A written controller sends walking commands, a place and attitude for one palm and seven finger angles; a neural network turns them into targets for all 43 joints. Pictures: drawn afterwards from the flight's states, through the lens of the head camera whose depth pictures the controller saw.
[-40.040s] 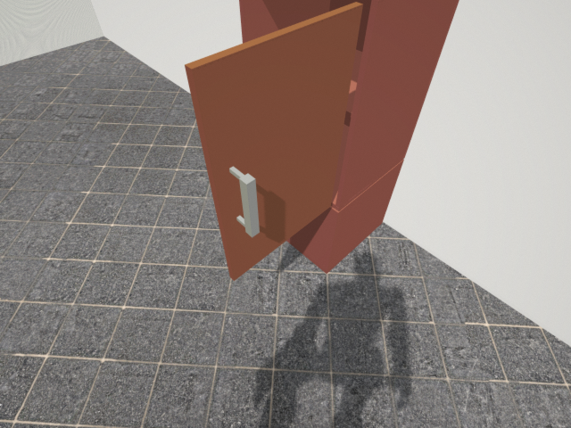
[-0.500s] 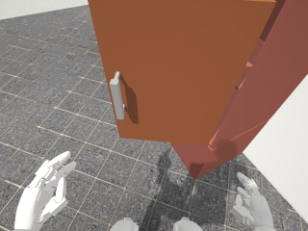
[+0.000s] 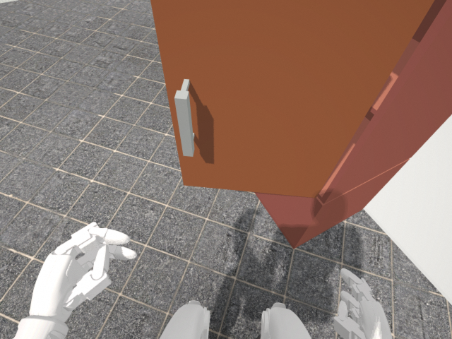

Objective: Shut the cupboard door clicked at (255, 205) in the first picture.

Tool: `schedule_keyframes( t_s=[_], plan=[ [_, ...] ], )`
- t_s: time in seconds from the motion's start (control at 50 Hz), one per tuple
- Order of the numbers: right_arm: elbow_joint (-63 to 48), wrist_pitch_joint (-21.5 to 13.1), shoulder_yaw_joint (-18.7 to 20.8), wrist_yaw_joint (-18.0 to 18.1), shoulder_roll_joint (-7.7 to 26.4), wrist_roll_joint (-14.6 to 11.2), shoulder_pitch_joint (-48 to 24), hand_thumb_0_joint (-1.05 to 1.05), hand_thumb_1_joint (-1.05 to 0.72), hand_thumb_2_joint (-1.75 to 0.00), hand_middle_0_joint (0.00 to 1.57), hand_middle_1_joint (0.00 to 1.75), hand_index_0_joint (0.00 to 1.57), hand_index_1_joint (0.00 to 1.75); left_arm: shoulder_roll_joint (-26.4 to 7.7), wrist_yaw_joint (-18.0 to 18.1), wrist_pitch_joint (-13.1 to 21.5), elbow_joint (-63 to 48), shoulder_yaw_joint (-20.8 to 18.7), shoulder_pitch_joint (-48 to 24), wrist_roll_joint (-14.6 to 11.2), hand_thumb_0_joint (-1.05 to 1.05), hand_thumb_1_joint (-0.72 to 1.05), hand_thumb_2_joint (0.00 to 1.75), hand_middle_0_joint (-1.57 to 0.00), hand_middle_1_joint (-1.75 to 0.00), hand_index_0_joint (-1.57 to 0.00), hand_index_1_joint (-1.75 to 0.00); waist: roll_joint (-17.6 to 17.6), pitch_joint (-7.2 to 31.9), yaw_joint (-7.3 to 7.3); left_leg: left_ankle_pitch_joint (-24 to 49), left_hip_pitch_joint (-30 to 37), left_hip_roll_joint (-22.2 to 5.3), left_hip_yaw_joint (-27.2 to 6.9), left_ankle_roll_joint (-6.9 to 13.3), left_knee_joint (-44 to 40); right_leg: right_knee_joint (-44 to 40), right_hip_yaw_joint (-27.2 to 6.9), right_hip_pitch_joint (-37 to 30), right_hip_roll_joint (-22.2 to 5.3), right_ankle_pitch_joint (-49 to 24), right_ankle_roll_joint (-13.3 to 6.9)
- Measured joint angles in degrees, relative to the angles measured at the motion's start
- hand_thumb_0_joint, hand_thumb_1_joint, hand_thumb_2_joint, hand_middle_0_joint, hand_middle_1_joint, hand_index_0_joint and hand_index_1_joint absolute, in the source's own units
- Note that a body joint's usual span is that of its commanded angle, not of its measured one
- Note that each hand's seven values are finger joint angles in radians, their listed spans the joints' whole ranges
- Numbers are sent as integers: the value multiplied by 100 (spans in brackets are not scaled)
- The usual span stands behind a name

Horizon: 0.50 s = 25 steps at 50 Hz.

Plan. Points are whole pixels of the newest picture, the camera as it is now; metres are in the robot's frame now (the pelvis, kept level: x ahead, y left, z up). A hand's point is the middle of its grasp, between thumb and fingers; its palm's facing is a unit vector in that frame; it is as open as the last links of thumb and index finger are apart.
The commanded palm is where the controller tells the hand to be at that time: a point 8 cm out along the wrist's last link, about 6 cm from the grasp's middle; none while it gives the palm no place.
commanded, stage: raise the hand and make a fist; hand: left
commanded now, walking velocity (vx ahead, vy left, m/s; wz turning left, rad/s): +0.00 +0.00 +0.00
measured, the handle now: (187, 120) +0.52 +0.12 +0.07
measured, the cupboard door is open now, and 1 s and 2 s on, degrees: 56 56 56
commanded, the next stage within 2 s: bring the fist close to the handle in 1.12 s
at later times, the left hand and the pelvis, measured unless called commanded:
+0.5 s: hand (111, 259) +0.23 +0.19 +0.06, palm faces -0.02 -1.00 -0.04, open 3.1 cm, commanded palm +0.21 +0.25 +0.06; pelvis +0.02 +0.00 +0.01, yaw +0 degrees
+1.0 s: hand (125, 248) +0.24 +0.18 +0.06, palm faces -0.03 -1.00 -0.04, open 3.1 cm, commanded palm +0.22 +0.23 +0.07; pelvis +0.02 -0.01 +0.01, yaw +0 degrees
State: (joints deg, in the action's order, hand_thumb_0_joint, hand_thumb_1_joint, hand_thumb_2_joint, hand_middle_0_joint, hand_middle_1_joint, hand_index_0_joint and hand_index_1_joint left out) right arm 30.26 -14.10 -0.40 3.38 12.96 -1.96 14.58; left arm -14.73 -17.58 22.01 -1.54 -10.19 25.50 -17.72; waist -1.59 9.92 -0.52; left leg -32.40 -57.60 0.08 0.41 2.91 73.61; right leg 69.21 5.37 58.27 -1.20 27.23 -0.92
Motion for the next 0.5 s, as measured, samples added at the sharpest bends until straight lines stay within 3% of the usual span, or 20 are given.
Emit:
schedule_keyframes(
  t_s=[0.14, 0.3, 0.5],
  plan=[
    [-102, 29, 65, -10, 171, 20, -3, 1, -90, -90, 20, 30, 20, 30, 9, 183, 135, -137, 202, 67, 155, 2, 90, 90, -89, -105, -88, -105, 44, -4, 43, -43, 52, 27, -4, 43, -5, -36, -1, -76, -20, 30, 47],
    [-282, 167, 14, -69, 71, 49, -113, 1, -90, -90, 20, 30, 20, 30, 1, 331, 51, -263, 260, 66, 246, 2, 90, 90, -103, -121, -103, -121, 25, 24, 41, -51, 189, 25, -23, 45, -126, -183, 13, -231, -8, 28, 64],
    [-332, 290, -110, -95, -1, 60, -125, 1, -90, -90, 20, 30, 21, 30, 7, 264, 7, -138, 259, -103, 237, 2, 90, 90, -121, -140, -121, -141, -22, 48, -17, -75, 263, 23, -58, 19, -197, -244, 41, -307, 2, 69, 44]
  ],
)
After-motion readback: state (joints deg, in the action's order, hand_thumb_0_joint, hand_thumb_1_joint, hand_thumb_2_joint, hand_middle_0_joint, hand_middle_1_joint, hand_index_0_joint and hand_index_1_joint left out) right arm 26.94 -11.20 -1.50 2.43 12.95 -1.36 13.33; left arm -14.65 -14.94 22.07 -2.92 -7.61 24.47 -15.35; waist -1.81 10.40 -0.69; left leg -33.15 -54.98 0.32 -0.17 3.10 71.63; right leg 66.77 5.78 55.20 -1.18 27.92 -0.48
